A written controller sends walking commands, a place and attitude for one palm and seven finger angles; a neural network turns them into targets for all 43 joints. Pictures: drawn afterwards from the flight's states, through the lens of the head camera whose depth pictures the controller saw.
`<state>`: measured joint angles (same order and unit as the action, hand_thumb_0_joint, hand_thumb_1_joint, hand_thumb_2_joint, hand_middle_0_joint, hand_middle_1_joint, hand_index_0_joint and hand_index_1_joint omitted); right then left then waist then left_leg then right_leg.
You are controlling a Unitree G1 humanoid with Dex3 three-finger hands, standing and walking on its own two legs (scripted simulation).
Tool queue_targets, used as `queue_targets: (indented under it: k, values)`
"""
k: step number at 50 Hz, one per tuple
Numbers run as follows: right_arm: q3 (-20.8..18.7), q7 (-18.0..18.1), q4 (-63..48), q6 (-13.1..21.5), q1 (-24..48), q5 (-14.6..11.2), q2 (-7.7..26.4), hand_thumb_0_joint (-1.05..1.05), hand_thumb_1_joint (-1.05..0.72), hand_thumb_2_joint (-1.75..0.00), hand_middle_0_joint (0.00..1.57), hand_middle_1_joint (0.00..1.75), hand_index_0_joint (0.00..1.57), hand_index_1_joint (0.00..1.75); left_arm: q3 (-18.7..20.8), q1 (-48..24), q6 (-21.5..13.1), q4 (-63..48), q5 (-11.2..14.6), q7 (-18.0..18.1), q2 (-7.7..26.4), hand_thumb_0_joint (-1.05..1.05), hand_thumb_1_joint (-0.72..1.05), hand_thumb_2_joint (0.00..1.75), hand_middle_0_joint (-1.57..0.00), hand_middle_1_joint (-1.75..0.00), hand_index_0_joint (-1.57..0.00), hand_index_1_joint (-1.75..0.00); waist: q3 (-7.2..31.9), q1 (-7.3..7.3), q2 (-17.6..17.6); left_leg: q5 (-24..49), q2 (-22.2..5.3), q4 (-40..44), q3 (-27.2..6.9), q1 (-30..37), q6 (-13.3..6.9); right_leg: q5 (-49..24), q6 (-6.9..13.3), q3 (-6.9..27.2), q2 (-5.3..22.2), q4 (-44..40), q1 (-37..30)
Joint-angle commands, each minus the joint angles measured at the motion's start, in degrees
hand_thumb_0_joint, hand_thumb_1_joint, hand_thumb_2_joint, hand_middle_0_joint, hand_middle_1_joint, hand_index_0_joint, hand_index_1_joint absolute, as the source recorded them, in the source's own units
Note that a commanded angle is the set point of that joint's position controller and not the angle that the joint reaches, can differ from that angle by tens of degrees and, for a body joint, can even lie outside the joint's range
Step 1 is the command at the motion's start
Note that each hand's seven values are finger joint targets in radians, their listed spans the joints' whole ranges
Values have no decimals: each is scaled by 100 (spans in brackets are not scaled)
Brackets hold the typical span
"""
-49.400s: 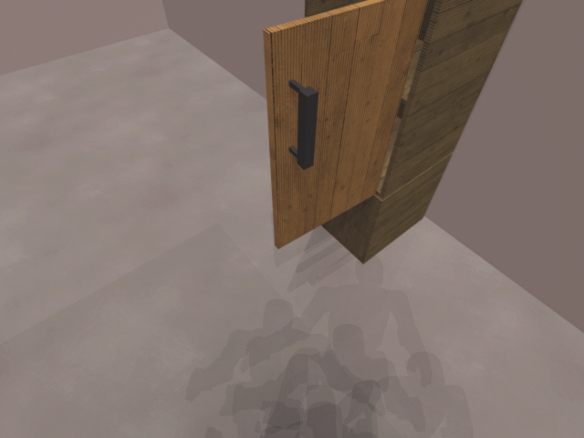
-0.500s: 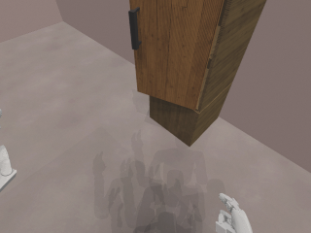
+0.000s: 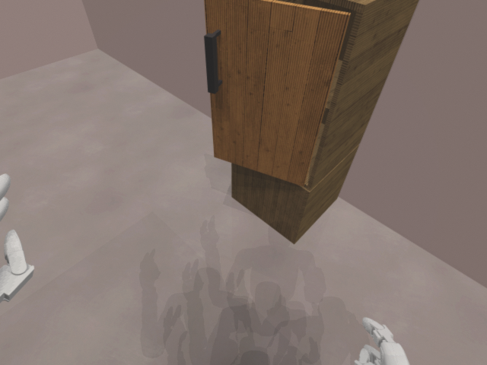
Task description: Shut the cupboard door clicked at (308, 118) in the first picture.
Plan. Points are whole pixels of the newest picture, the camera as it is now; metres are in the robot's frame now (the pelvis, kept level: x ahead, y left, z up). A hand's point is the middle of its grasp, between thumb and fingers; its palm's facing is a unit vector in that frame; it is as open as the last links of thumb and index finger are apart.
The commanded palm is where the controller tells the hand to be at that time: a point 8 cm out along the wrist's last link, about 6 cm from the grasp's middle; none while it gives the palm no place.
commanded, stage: stop stepping back and stand still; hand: left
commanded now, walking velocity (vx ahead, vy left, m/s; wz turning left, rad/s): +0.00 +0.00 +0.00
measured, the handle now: (215, 62) +0.89 +0.12 +0.07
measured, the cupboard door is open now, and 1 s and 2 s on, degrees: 19 19 19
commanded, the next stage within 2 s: let the arm hang, fingers relaxed in 0.56 s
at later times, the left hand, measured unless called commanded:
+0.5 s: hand (3, 276) +0.19 +0.29 +0.15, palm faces +0.43 -0.80 -0.43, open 7.4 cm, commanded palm +0.12 +0.32 +0.18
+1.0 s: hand out of the picture +0.04 +0.18 -0.17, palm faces +0.05 -0.98 -0.17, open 6.9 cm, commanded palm none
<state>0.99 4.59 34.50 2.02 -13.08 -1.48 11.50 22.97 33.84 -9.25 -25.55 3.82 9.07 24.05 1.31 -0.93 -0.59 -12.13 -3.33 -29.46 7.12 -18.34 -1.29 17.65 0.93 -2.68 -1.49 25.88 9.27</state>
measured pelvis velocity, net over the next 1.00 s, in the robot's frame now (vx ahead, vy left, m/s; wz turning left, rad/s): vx -0.02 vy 0.00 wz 0.03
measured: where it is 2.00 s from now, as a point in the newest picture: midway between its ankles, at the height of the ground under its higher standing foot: outside the picture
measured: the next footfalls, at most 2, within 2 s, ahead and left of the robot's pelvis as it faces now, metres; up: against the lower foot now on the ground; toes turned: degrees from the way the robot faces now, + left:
none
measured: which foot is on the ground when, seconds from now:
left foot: down 0.00-1.00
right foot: down 0.00-1.00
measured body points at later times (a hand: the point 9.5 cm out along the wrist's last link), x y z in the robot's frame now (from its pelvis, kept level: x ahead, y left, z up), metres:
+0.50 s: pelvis -0.01 +0.02 +0.00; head +0.00 +0.03 +0.45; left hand +0.16 +0.33 +0.18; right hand +0.15 -0.20 -0.08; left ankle +0.04 +0.10 -0.74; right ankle -0.04 -0.11 -0.74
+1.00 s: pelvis -0.02 +0.00 +0.00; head -0.01 +0.02 +0.44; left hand +0.03 +0.23 -0.15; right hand +0.04 -0.25 -0.14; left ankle +0.04 +0.10 -0.74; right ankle -0.04 -0.11 -0.74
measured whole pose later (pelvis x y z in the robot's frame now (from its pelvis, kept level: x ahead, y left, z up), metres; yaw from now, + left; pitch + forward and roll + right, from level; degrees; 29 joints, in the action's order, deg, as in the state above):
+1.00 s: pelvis -0.02 +0.00 +0.00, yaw +2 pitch -1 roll +0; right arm 1.6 -0.4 51.9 -2.0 -14.3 1.1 13.3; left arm 0.4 17.6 2.3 46.1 0.1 1.6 10.7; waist -2.5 -1.4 2.4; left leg -10.2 -1.3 -29.9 6.1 -19.3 -2.2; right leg 19.0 0.7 -4.1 0.6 31.2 11.7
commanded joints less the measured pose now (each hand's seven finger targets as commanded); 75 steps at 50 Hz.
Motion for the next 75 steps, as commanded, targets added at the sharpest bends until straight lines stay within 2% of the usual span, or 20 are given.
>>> queue_targets:
  k: [1,5,15,21,25,32,33,34,35,36,38,40,42,44,49,51,54,57,64,75]
  values:
    - [-233,92,-845,377,545,57,670,0,-90,-90,20,30,20,30,636,-517,-336,-1393,-50,147,986,0,90,90,-20,-30,-20,-30,536,51,-306,720,-380,516,-662,730,-6,-1371,-82,529,489,-398,260]
    - [-225,106,-824,420,555,93,696,0,-90,-90,20,30,20,30,738,-687,-352,-1514,-83,171,1090,0,90,90,-20,-30,-20,-30,506,68,-494,431,-394,686,-725,688,-2,-1099,-64,467,426,-413,235]
    - [-204,64,-831,425,542,95,680,0,-90,-90,20,30,20,30,723,-439,-349,-1055,-75,131,918,0,90,90,-20,-30,-20,-30,268,63,-426,-510,-444,1143,-900,302,24,-544,-63,316,328,-552,163]
    - [-190,74,-868,489,534,100,663,0,-90,-90,20,30,20,30,596,-516,-410,-1421,-106,126,858,0,90,90,-20,-30,-20,-30,438,58,-637,-431,-471,1256,-972,378,27,-646,-83,194,265,-382,25]
    - [-213,82,-855,521,538,118,690,0,-90,-90,20,30,20,30,778,-493,-430,-1522,-117,159,1037,0,90,90,-20,-30,-20,-30,507,72,-681,-414,-459,1246,-970,401,38,-670,-70,189,266,-387,-14]
    - [-215,69,-816,462,485,98,670,0,-90,-90,20,30,20,30,712,-278,-397,-1190,-78,145,881,0,90,90,-20,-30,-20,-30,509,61,-433,168,-410,982,-825,464,58,-979,-66,274,350,-441,15]
    - [-383,-473,192,863,946,-41,1737,0,-90,-90,20,30,20,30,-1792,-735,391,2957,-385,-645,-110,0,90,90,-20,-30,-20,-30,-90,-94,-365,1819,-454,-47,-788,226,8,-1647,30,-53,780,160,742]
    - [-482,-494,313,534,475,33,1534,0,-90,-90,20,30,20,30,-1701,-845,891,3153,-377,-758,-175,0,90,90,-20,-30,-20,-30,392,-85,-444,1929,-508,9,-671,712,105,-1168,71,326,763,-24,870]
    - [-502,-473,293,448,308,79,1491,0,-90,-90,20,30,20,30,-1734,-877,1011,3125,-399,-791,-272,0,90,90,-20,-30,-20,-30,359,-69,-368,1989,-561,-30,-661,787,66,-907,60,262,673,8,959]
    - [-448,-484,356,379,217,119,1468,0,-90,-90,20,30,20,30,-1767,-1026,1000,3315,-388,-815,-316,0,90,90,-20,-30,-20,-30,478,-40,-296,1796,-655,79,-818,613,-57,-465,75,156,581,254,931]
    - [-325,-471,388,174,354,147,1486,0,-90,-90,20,30,20,30,-1822,-1264,961,3892,-436,-861,-192,0,90,90,-20,-30,-20,-30,291,45,326,1298,-713,366,-1040,250,-242,-202,84,170,486,371,694]
    - [-264,-462,464,69,448,189,1417,0,-90,-90,20,30,20,30,-1900,-1438,937,4571,-470,-866,-105,0,90,90,-20,-30,-20,-30,231,75,1015,1038,-551,316,-1029,328,-203,-389,150,375,611,96,669]
    - [-195,-466,638,-71,348,229,1204,0,-90,-90,20,30,20,30,-1997,-1593,962,5221,-468,-832,-191,0,90,90,-20,-30,-20,-30,136,19,1242,710,-350,203,-921,509,-146,-314,232,601,803,-89,868]
    - [-150,-474,850,-189,224,277,1038,0,-90,-90,20,30,20,30,-2098,-1717,989,5814,-460,-797,-273,0,90,90,-20,-30,-20,-30,-18,-40,975,495,-241,245,-844,644,-87,-56,257,713,859,-274,1023]
    - [-142,-436,1484,-234,54,286,808,0,-90,-90,20,30,20,30,-2149,-1464,937,7104,-448,-767,-419,0,90,90,-20,-30,-20,-30,-37,19,-718,108,-265,712,-885,591,-54,-136,223,658,705,-378,584]
    - [-202,-399,1635,-242,-42,296,713,0,-90,-90,20,30,20,30,-2050,-1325,921,7395,-471,-752,-525,0,90,90,-20,-30,-20,-30,-6,72,-966,59,-296,741,-905,523,-69,-327,268,595,698,-485,345]
    - [-220,-361,1937,-242,-241,269,662,0,-90,-90,20,30,20,30,-2089,-1345,876,7840,-440,-766,-513,0,90,90,-20,-30,-20,-30,-2,48,-840,50,-302,768,-907,582,-40,-365,320,667,741,-680,240]
    - [-252,-319,2188,-234,-413,245,696,0,-90,-90,20,30,20,30,-2114,-1436,855,8192,-437,-764,-560,0,90,90,-20,-30,-20,-30,-191,6,-310,214,-374,807,-932,780,-56,-346,310,628,734,-819,397]
    - [-253,-289,2610,-260,-634,236,600,0,-90,-90,20,30,20,30,-2165,-1334,864,8745,-439,-734,-736,0,90,90,-20,-30,-20,-30,-642,-8,284,-78,-376,1009,-861,869,-70,27,271,617,714,-1021,670]
    - [-209,-274,2854,-252,-709,229,299,0,-90,-90,20,30,20,30,-2196,-1113,873,8965,-451,-684,-969,0,90,90,-20,-30,-20,-30,-744,36,133,47,-373,1154,-776,894,-65,-234,198,583,664,-951,634]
